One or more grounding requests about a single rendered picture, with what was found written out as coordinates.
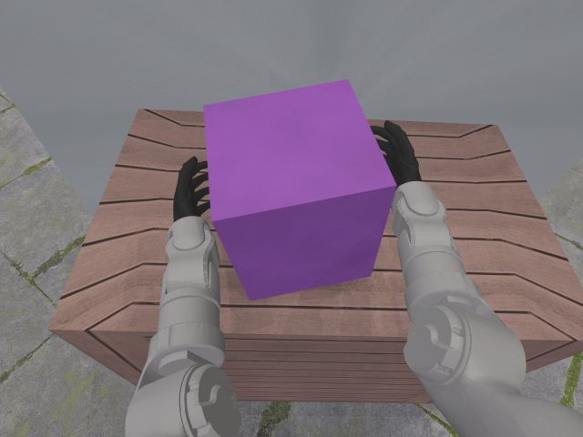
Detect left robot hand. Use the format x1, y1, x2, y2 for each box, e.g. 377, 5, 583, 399
173, 157, 210, 222

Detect robot left upper arm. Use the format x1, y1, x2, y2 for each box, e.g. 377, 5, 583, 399
125, 363, 241, 437

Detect right robot hand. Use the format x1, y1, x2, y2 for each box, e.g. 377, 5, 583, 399
370, 120, 422, 189

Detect right robot forearm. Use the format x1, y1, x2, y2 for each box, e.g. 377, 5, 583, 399
392, 181, 506, 326

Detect carton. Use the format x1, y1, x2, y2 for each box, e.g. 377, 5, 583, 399
203, 79, 397, 301

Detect pedestal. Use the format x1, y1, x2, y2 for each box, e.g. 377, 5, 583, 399
48, 109, 583, 403

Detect robot right upper arm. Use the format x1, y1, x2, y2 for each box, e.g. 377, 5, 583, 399
404, 304, 583, 437

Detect left robot forearm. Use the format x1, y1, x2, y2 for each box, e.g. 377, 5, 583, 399
125, 216, 225, 434

